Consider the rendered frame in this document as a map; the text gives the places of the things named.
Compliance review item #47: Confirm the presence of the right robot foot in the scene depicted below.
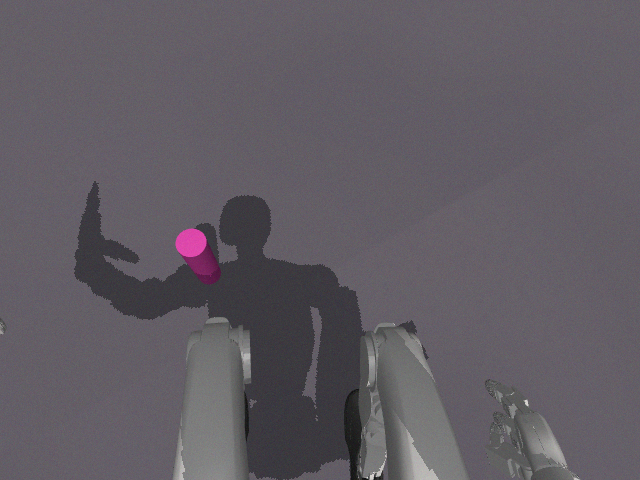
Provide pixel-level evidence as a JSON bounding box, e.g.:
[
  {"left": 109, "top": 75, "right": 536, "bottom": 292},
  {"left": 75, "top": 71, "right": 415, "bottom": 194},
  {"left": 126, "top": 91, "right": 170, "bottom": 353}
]
[{"left": 344, "top": 389, "right": 383, "bottom": 480}]

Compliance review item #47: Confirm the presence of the can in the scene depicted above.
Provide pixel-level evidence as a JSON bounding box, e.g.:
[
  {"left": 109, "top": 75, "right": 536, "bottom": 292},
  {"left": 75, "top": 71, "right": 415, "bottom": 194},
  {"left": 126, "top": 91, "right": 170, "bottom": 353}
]
[{"left": 176, "top": 229, "right": 221, "bottom": 285}]

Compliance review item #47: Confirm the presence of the right robot hand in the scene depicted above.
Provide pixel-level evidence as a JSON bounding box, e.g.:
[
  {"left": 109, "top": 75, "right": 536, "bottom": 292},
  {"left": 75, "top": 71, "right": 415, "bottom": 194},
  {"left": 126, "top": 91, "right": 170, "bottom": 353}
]
[{"left": 485, "top": 379, "right": 569, "bottom": 480}]

